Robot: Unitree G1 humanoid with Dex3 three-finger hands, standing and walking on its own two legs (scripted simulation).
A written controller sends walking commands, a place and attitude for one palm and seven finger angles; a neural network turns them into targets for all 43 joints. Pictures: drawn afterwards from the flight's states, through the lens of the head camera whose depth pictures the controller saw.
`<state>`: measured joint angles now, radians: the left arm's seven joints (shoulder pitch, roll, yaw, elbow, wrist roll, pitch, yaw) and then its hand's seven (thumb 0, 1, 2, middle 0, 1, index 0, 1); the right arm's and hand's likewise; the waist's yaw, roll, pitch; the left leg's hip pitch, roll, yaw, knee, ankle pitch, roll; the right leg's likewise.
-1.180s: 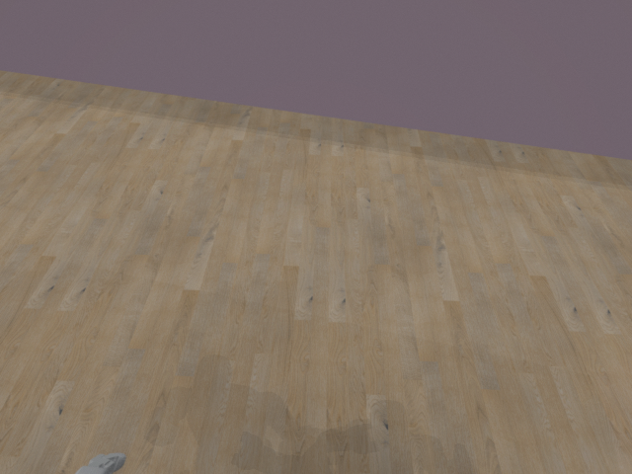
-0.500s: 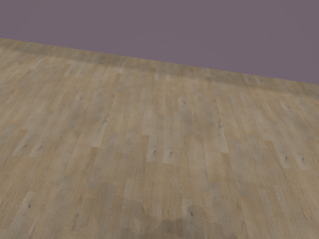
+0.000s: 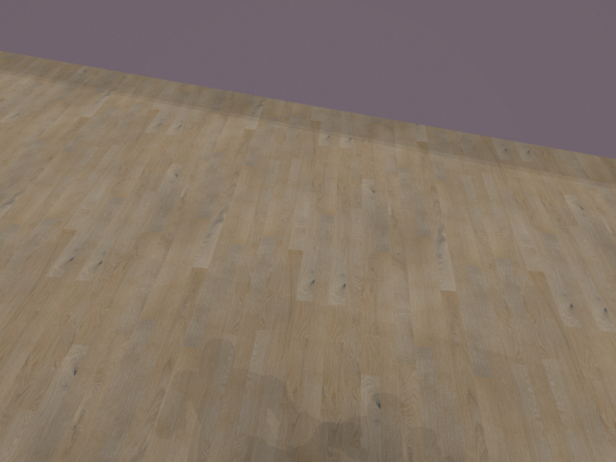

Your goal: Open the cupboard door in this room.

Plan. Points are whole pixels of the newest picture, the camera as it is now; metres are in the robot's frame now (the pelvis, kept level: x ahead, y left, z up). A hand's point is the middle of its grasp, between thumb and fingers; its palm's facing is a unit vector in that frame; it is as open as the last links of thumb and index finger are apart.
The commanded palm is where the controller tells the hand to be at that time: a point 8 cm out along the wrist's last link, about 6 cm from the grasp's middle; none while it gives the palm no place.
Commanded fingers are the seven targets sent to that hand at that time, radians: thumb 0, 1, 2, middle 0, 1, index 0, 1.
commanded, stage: turn or walk to find it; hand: left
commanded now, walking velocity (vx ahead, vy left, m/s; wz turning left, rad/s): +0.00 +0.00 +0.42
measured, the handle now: out of the picture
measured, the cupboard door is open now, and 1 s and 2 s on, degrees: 0 0 0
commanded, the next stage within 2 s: none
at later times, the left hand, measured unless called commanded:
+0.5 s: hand out of the picture +0.01 +0.19 -0.15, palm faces +0.21 -0.93 -0.29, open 7.3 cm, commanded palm none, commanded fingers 0.00 0.90 0.90 -0.20 -0.30 -0.20 -0.30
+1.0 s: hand out of the picture -0.13 +0.23 -0.17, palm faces +0.46 -0.85 -0.25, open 7.4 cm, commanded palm none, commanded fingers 0.00 0.90 0.90 -0.20 -0.30 -0.20 -0.30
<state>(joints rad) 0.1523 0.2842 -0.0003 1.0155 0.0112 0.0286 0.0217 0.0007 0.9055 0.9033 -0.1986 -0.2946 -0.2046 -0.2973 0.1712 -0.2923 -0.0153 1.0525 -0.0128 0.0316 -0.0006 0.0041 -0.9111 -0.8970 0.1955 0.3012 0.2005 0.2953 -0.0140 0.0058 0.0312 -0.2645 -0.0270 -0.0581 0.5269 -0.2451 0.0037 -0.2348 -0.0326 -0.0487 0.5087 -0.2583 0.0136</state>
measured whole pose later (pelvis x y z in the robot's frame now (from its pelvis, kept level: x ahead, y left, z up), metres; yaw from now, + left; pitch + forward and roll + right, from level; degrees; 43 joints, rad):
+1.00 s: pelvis -0.07 +0.02 +0.00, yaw +25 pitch +0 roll +0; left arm 0.23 0.27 0.06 0.96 0.01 0.06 0.02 0.00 0.91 0.90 -0.20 -0.29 -0.20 -0.30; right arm 0.15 -0.18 -0.04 0.94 -0.01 0.02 -0.01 0.00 -0.91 -0.90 0.20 0.30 0.20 0.30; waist 0.01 -0.05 0.08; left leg -0.24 -0.03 0.01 0.50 -0.26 0.05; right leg -0.45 -0.09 -0.05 1.06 -0.45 0.08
